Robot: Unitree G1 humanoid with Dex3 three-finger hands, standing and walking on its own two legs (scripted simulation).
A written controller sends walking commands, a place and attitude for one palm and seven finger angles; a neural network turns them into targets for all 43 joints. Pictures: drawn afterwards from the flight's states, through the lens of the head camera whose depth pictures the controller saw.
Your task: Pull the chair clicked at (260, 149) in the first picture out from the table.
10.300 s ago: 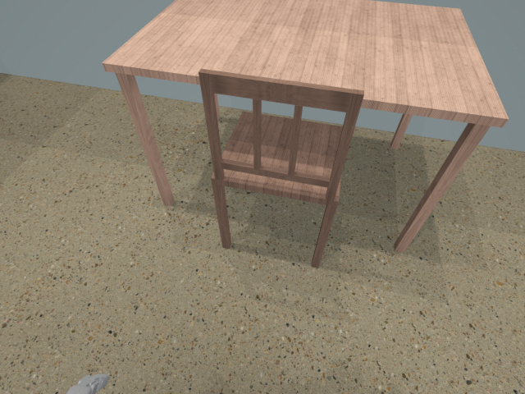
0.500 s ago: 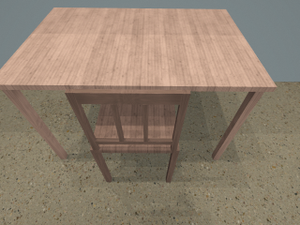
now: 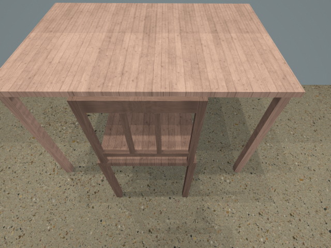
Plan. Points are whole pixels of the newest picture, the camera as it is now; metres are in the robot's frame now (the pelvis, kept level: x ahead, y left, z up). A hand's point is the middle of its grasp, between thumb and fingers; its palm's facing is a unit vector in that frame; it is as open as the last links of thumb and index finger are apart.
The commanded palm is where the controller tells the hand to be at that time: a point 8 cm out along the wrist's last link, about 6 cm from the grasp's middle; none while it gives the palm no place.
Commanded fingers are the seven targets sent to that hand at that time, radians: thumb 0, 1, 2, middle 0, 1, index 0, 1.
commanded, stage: shuffle to correct the standing spot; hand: left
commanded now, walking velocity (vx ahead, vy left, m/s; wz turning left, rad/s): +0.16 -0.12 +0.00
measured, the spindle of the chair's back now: (127, 133) +0.49 +0.17 -0.11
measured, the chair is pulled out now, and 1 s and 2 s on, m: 0.00 0.00 0.00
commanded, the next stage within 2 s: come to a stop and stand still in 0.14 s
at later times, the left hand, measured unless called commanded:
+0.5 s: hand out of the picture +0.03 +0.12 -0.18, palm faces +0.07 -0.98 -0.20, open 7.3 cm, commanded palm none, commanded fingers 0.00 0.90 0.90 -0.20 -0.30 -0.20 -0.30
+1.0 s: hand out of the picture +0.08 +0.25 -0.18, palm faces +0.06 -0.97 -0.24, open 7.3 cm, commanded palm none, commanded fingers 0.00 0.90 0.90 -0.20 -0.30 -0.20 -0.30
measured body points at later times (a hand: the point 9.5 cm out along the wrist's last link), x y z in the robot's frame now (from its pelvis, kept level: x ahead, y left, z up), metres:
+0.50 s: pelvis +0.05 -0.04 +0.00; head +0.10 -0.05 +0.44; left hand +0.03 +0.17 -0.16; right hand +0.06 -0.26 -0.17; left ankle +0.02 +0.09 -0.74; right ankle -0.02 -0.13 -0.74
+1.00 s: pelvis +0.01 +0.05 -0.02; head +0.02 +0.07 +0.43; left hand +0.08 +0.30 -0.16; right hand +0.12 -0.18 -0.14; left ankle +0.05 +0.09 -0.74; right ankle -0.02 -0.13 -0.74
